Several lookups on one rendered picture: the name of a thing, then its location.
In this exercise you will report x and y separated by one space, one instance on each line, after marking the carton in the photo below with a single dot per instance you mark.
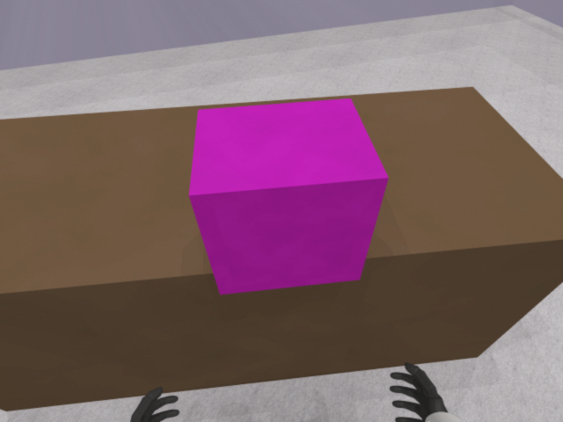
285 195

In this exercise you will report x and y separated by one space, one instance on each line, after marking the pedestal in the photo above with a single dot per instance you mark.
107 292

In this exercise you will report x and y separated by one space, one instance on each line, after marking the robot left hand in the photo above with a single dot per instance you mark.
150 403

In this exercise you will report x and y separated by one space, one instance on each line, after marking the robot right hand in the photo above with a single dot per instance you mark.
425 394

